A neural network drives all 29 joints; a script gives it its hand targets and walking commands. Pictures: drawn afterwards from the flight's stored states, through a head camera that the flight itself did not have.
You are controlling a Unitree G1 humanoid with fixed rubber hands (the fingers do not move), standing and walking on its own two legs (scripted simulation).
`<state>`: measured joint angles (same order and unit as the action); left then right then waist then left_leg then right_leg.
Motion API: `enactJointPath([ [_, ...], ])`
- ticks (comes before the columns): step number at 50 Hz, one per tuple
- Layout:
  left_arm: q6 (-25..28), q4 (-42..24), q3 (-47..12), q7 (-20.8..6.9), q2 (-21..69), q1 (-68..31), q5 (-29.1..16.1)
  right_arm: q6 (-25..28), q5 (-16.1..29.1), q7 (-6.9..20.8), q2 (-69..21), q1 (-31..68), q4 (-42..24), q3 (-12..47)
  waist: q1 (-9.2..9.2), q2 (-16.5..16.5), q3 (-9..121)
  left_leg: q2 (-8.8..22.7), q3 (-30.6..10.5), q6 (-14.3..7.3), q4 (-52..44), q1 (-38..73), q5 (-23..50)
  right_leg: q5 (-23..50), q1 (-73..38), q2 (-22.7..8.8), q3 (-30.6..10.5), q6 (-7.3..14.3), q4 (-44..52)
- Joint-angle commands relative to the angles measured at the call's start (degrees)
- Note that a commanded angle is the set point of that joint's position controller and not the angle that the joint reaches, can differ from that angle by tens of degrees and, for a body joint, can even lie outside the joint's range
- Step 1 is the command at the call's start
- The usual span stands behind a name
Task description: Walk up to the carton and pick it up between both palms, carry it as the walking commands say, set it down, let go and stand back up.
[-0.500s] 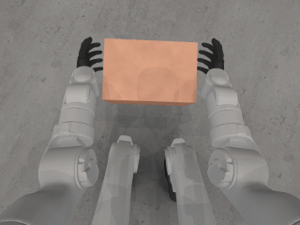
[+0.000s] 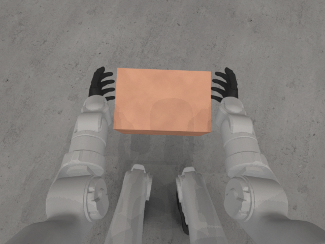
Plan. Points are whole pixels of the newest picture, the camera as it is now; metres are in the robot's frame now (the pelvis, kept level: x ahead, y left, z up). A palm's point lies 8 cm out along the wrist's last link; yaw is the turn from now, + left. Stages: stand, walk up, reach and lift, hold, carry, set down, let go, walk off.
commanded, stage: reach and lift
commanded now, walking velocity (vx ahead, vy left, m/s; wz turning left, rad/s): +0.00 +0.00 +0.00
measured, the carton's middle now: (162, 105) +0.46 +0.02 -0.15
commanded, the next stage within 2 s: none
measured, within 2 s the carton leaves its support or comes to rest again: neither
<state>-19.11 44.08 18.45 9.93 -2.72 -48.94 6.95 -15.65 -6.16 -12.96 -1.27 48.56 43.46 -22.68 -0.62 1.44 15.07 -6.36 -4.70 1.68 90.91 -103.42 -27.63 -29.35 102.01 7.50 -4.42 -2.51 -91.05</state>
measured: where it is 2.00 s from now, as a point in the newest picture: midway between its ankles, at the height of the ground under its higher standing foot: (160, 216)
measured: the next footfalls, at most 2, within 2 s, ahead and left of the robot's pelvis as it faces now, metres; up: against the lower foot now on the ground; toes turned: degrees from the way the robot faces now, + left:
none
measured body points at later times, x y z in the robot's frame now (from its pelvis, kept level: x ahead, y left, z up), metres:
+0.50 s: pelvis +0.02 +0.00 +0.07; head +0.19 +0.02 +0.49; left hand +0.43 +0.18 +0.01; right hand +0.44 -0.15 +0.02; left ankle +0.09 +0.12 -0.51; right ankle +0.09 -0.12 -0.51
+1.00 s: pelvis +0.05 +0.00 +0.15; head +0.17 +0.02 +0.58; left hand +0.42 +0.18 +0.09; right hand +0.42 -0.15 +0.10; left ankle +0.09 +0.12 -0.51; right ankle +0.09 -0.12 -0.51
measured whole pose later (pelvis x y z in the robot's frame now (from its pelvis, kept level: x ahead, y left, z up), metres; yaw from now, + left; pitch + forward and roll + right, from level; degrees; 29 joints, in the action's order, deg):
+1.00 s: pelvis +0.05 +0.00 +0.15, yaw +1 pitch +29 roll -1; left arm -17.9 36.1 19.6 4.4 3.4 -28.2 11.4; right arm -15.3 -10.6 -4.4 -5.9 28.7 36.2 -22.9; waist 0.3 0.9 15.2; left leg -5.7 -6.3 0.2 57.0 -64.6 -20.6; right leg -22.1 63.3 5.5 -7.1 -1.5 -57.0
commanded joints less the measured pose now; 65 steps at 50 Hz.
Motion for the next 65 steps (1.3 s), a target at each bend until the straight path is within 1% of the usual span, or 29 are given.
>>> enactJointPath([
  [1, 2.85, -5.44, -27.02, -22.28, 58.56, -37.39, -8.76, 0.26, 7.09, 23.23, -57.84, 35.85, -0.42, 28.78, -0.80, -2.04, 50.74, -2.46, 5.99, -0.70, -10.95, 35.73, 13.24, 11.14, -25.97, 2.48, 5.48, 1.79, 11.57],
  [26, 4.40, -6.52, -28.26, -22.46, 61.11, -25.01, -5.96, 1.67, 4.92, 25.00, -59.17, 23.33, -0.78, 29.55, 0.19, -2.48, 43.98, -1.43, 3.18, -0.81, -24.85, 50.57, 17.62, 15.24, -38.72, 1.08, 3.18, 1.95, 25.38],
  [35, 4.65, -7.79, -29.38, -22.95, 61.76, -19.71, -4.98, 1.78, 4.09, 25.72, -59.79, 18.15, -2.33, 30.74, 0.34, -2.36, 41.20, -0.92, 2.14, -1.03, -30.49, 56.63, 20.26, 17.84, -44.40, 0.44, 2.26, 2.12, 31.00],
  [44, 3.95, -9.19, -30.07, -23.57, 61.81, -14.29, -4.15, 0.78, 2.86, 26.11, -59.60, 12.39, -4.05, 31.41, 0.53, -2.51, 37.33, -0.43, 1.26, -1.29, -36.69, 62.69, 23.46, 21.33, -51.04, -0.34, 1.29, 2.34, 37.33],
  [55, 2.42, -11.54, -30.68, -24.40, 61.92, -9.52, -3.35, -1.16, 1.52, 26.87, -59.87, 7.30, -6.30, 31.86, 0.64, -2.10, 30.80, 0.29, 0.45, -1.54, -44.62, 69.80, 25.57, 23.71, -58.87, -1.17, 0.55, 2.55, 45.01],
  [65, 0.98, -14.42, -32.28, -25.43, 62.22, -6.28, -3.49, -2.84, 1.36, 27.69, -60.74, 3.69, -8.96, 33.67, 0.65, -1.89, 28.89, 0.64, 0.34, -1.43, -50.50, 76.94, 28.99, 27.45, -66.90, -1.79, 0.23, 2.45, 50.88],
])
